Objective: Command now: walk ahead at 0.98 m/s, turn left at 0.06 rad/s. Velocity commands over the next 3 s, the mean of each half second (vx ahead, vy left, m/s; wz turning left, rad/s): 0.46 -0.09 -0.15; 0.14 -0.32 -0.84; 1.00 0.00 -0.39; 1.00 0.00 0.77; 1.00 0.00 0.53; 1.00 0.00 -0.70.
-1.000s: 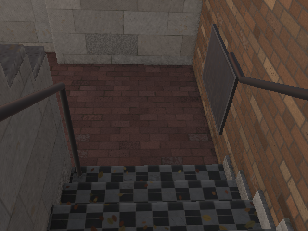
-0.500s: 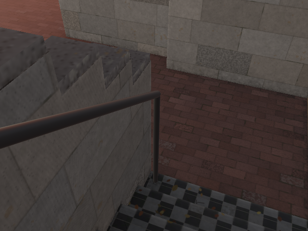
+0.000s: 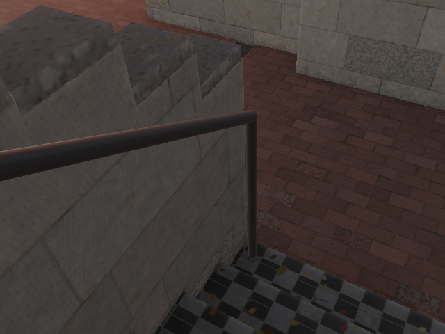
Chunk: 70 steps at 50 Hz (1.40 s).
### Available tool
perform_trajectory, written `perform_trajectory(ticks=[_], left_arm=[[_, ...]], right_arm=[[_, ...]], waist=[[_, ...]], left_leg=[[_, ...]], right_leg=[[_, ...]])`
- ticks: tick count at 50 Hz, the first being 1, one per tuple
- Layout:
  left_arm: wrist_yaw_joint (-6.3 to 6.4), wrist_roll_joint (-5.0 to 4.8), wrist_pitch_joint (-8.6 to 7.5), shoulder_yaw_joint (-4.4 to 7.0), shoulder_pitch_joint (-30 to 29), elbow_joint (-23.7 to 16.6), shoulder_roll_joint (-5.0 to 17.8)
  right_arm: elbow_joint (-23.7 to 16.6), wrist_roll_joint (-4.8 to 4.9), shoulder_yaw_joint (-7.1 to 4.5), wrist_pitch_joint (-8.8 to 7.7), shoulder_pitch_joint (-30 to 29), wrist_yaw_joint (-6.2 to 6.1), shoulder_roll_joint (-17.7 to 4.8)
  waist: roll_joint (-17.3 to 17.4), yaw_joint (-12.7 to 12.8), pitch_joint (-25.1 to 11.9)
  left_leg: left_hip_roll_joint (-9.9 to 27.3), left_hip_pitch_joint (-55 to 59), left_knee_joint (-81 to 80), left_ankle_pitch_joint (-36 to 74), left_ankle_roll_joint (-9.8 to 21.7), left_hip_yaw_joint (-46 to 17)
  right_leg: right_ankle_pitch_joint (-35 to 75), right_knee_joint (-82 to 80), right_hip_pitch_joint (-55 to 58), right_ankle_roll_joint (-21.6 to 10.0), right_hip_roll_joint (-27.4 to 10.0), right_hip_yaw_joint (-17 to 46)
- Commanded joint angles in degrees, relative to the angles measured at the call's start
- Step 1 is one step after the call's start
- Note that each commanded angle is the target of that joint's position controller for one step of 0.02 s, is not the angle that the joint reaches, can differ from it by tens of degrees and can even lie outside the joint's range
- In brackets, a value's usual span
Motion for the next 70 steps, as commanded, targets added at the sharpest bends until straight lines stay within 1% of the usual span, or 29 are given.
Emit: perform_trajectory(ticks=[1, 6, 10, 11, 12, 13, 15, 17, 23, 27, 30, 31, 32, 35, 37, 40, 46, 47, 49, 50, 51, 52, 53, 56, 58, 59, 60, 62, 70], left_arm=[[0.46, 0.93, -0.42, 1.42, 0.5, -2.2, 6.6], [0.5, 1.84, 0.45, 0.33, 8.7, 3.2, 4.9], [1.5, 0.62, 1.44, 0.37, 3.7, 5.0, 7.8], [0.98, 0.39, 1.05, 1.92, -4.8, 3.5, 12.4], [1.87, -1.46, 1.45, 3.54, -6.7, 3.1, 13.5], [2.6, -3.66, 1.16, 2.97, 3.4, 0.9, 11.4], [1.5, -0.77, 1.67, 1.35, -2.6, 0.3, 8.6], [0.8, 5.59, 4.95, 4.02, -11.3, -2.2, 12.0], [-5.83, 0.48, 7.82, 1.9, -6.7, -10.8, 3.9], [-3.85, 1.55, 9.73, 2.17, -3.9, -10.0, 6.3], [-1.81, 0.82, 9.68, 4.91, 16.9, -1.9, 12.1], [-1.53, -2.02, 9.0, 4.44, 11.9, -2.2, 15.0], [-1.59, -2.18, 7.73, 3.95, 5.7, -4.5, 18.0], [-0.58, 1.28, 6.78, 3.02, -11.7, -12.5, 12.9], [-0.54, 2.36, 6.09, 1.9, -17.9, -15.3, 12.5], [-1.05, 0.35, 7.69, 1.66, -13.9, -14.5, 12.0], [-4.65, -1.84, 8.95, 1.77, -27.9, -18.5, 10.3], [-4.89, -1.74, 8.99, 1.36, -25.1, -18.3, 6.6], [-6.14, 2.18, 9.35, 1.5, -28.1, -21.8, 8.3], [-6.69, 3.15, 9.73, 1.78, -33.7, -23.0, 8.8], [-4.48, -1.51, 8.88, 0.46, -19.6, -20.1, 5.3], [-4.66, -0.73, 9.85, 0.81, -13.7, -17.1, 7.7], [-4.71, -0.78, 10.12, 2.74, -6.3, -14.7, 11.9], [-3.48, 0.77, 9.26, 1.79, 0.1, -11.2, 8.9], [-4.05, -0.2, 6.45, -0.67, -4.1, -10.7, 8.2], [-3.24, -2.96, 4.83, 1.53, -3.6, -12.8, 16.4], [-2.01, -1.55, 3.75, 3.83, -4.9, -14.3, 22.2], [-0.66, 2.79, 2.22, 3.5, -15.1, -15.1, 18.8], [0.31, 1.25, 0.69, 1.9, -11.8, -8.2, 13.2]], right_arm=[[-2.9, 0.18, -0.38, -1.41, -11.1, 0.62, -0.6], [-4.5, 1.24, 1.08, -3.31, -19.2, -0.8, -1.2], [6.4, -1.07, -0.08, -3.51, 12.1, -3.0, -5.2], [9.0, -2.1, -1.7, -3.92, 25.8, -2.78, -7.9], [11.0, -2.99, -3.16, -3.95, 33.3, -2.37, -13.6], [8.3, 0.1, -2.41, -3.65, 31.9, -1.89, -13.6], [6.4, -0.08, -2.02, -3.94, 21.7, -3.3, -8.3], [5.5, 3.26, -2.34, -5.02, 21.7, -7.11, -10.1], [0.0, 4.12, -0.82, -6.99, 1.3, -7.96, -5.3], [1.3, 3.03, -2.18, -6.2, 7.9, -7.37, -6.2], [-0.5, 1.17, -3.05, -1.79, -1.0, -7.56, -6.6], [-2.9, -1.49, -1.45, -0.55, -0.2, -7.62, -1.1], [-11.0, -0.83, 0.4, -0.04, 9.3, -7.85, 1.9], [-7.3, -1.9, -0.06, 1.09, 10.8, -9.88, -3.3], [-9.6, -0.04, -0.99, 2.25, 1.1, -11.28, -11.0], [-8.2, 1.38, -0.61, 5.68, -5.8, -11.05, -9.5], [4.5, 0.56, -3.54, 4.53, 22.8, -8.69, -10.0], [4.0, 0.85, -4.09, 4.31, 24.5, -9.28, -11.1], [-0.6, 0.69, -3.94, 2.2, 14.3, -9.72, -13.3], [-0.4, 0.67, -4.41, 0.67, 10.6, -10.28, -13.4], [-7.7, 0.4, -1.98, -1.75, -10.1, -6.05, -5.8], [-10.3, 1.95, -1.41, -2.21, -17.1, -5.11, -6.4], [-9.6, 0.87, -2.91, -2.51, -14.7, -5.35, -12.7], [-6.8, 0.1, -2.45, -3.31, -8.0, -3.96, -11.8], [-12.2, -2.54, -0.37, -1.62, -6.3, -3.54, -5.1], [-16.2, -5.33, -0.16, -2.31, -7.2, -2.86, -6.4], [-14.3, -4.73, -0.58, -3.27, -2.7, -2.95, -8.2], [-11.3, -1.7, -2.17, -3.82, -3.7, -4.29, -12.9], [-9.8, 2.65, -0.51, -2.15, -3.9, -1.95, -7.2]], waist=[[-4.1, 2.5, 8.4], [-2.8, 11.1, 14.0], [-4.3, -5.0, 2.3], [1.8, -15.5, -4.3], [8.6, -16.9, -7.1], [8.6, -10.8, -17.7], [1.4, -8.8, -9.9], [-4.8, -7.3, -0.4], [1.3, 7.8, -6.0], [-2.9, 7.1, 0.3], [-8.9, 20.1, 2.9], [-19.2, 15.1, 14.0], [-24.2, -0.8, 8.5], [-2.5, -5.0, -0.3], [-0.3, -3.8, 0.8], [0.9, 2.2, -2.2], [-0.3, -10.7, -3.6], [12.7, -12.0, -5.5], [14.7, -6.0, 1.4], [7.8, -5.2, 7.4], [14.1, 5.5, 7.8], [13.9, 9.1, 4.7], [6.9, 10.8, 0.1], [-13.6, 12.1, 1.1], [-20.6, 4.5, 8.7], [-15.7, 3.6, 1.8], [-13.4, 2.0, -6.2], [-3.7, -1.8, -2.9], [-7.8, -0.3, 4.4]], left_leg=[[1.1, 1.3, -9.7, 5.0, 0.9, 2.7], [-0.7, 4.6, -22.4, -7.1, -0.7, 8.0], [1.5, 38.0, -22.0, -2.2, 2.4, 3.4], [4.9, 55.3, -28.3, 6.6, 3.9, 1.2], [15.2, 76.9, -11.0, 30.2, 8.4, -6.2], [26.9, 91.2, 0.7, 53.2, 13.5, -19.7], [26.6, 75.4, -9.2, 21.7, 20.8, -18.5], [25.6, 50.0, -13.6, 45.0, 17.7, -12.3], [5.5, 8.3, -3.9, -20.7, -1.6, 17.3], [6.9, 11.9, 14.0, -44.2, -4.7, 21.3], [3.0, 4.3, 65.0, -49.8, -3.6, 20.0], [-4.4, -8.9, 85.3, -80.0, -2.9, 20.0], [-3.2, -18.5, 78.1, -78.4, -2.5, 10.2], [2.1, -15.6, 70.1, -60.9, -4.5, 0.3], [2.6, -7.5, 40.1, -46.4, -7.9, -2.5], [-0.4, 5.8, 23.0, -39.3, -7.0, -2.7], [0.6, 57.6, 0.3, -39.0, -0.5, -2.4], [13.5, 58.1, -12.1, -41.3, 5.5, -15.7], [37.8, 41.3, -28.3, -39.8, 19.5, -46.7], [35.3, 30.7, -32.9, -58.1, 18.4, -49.5], [21.3, 9.0, -22.6, -76.3, 7.1, -29.7], [15.7, -6.7, -28.5, -66.8, 0.5, -11.1], [12.5, -14.7, -26.3, -66.0, -2.2, 0.0], [5.9, -10.6, 18.2, -57.8, -1.5, 13.4], [1.4, -26.9, 39.8, -70.8, -0.4, 2.4], [1.8, -30.8, 39.3, -68.0, -1.0, -5.1], [2.9, -26.0, 37.3, -61.7, -1.6, -8.7], [4.9, -19.5, 26.7, -39.4, -4.1, -12.6], [-4.3, 17.5, 5.4, -5.6, -2.8, -0.7]], right_leg=[[21.2, -9.5, -4.0, -4.3, -11.5, 13.6], [40.7, -1.5, 2.3, -1.9, -7.9, 11.1], [64.4, 31.5, -6.2, 0.5, -8.7, 10.6], [44.2, 51.0, -15.4, 2.4, -3.3, 5.4], [-16.5, 77.3, -39.9, 4.8, 5.3, 1.5], [-13.8, 71.4, -52.0, 5.4, 1.9, 11.2], [-6.7, 55.4, -59.7, 6.1, -5.6, 7.1], [4.7, 48.0, -50.6, 8.2, -3.0, 7.6], [75.7, 4.2, -1.2, 5.7, -2.9, -0.1], [81.3, -6.0, 1.8, 7.3, -1.2, -6.3], [68.9, -20.6, 14.9, -4.9, -8.2, -0.2], [102.2, -12.7, 6.2, -6.0, -10.7, 5.6], [132.8, 0.3, 7.9, -8.6, -13.4, 21.4], [76.5, -6.7, -7.9, -14.9, -15.2, 35.0], [35.2, -19.2, -22.1, -11.2, -13.7, 43.2], [30.7, -18.9, -17.7, -3.8, -8.7, 41.0], [39.6, 6.9, -46.3, 7.8, 4.7, 26.4], [1.6, 27.2, -45.2, 6.6, 10.9, 19.5], [-5.2, 49.6, -58.2, 5.5, -0.7, 8.8], [5.6, 50.7, -56.7, 4.8, -5.0, 13.5], [15.4, 38.7, -39.4, 3.8, -8.5, 13.7], [16.6, 31.2, -17.9, 2.8, -4.3, 6.5], [19.0, 30.6, 3.5, 3.6, -1.0, -4.3], [7.3, 14.9, 2.9, 0.3, 1.9, -5.9], [27.3, 13.9, 0.0, -6.1, -4.2, 22.6], [23.8, -1.5, 2.3, -11.6, -14.4, 48.9], [2.8, -12.8, 1.2, -14.5, -20.5, 64.6], [1.9, -2.6, -8.2, -10.8, -16.4, 52.9], [9.1, 7.3, -29.9, -5.2, -8.5, 19.1]])
Next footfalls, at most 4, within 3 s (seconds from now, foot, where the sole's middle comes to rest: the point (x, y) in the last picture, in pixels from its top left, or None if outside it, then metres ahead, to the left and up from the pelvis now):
0.22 left None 0.32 0.08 -0.91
0.60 right None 0.52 -0.10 -1.08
0.94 left None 0.62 0.00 -1.08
1.12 right None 0.45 -0.27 -1.08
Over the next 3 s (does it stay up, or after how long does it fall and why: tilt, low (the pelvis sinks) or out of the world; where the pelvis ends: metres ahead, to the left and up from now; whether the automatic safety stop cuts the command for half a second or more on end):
stays up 1.88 -0.67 -0.82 its command is cut before an obstacle after 0.1 s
